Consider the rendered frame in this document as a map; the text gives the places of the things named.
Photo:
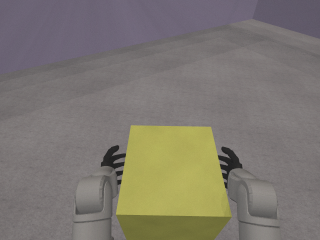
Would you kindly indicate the robot right hand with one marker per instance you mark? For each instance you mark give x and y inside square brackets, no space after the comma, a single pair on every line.
[233,163]

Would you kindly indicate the carton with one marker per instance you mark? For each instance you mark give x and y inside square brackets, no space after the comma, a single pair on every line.
[172,186]

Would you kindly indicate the robot left hand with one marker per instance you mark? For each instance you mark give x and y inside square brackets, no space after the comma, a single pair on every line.
[108,160]

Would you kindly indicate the robot right forearm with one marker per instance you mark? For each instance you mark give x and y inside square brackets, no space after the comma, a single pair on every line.
[257,206]

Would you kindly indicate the robot left forearm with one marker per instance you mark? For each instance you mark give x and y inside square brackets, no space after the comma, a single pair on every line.
[93,205]

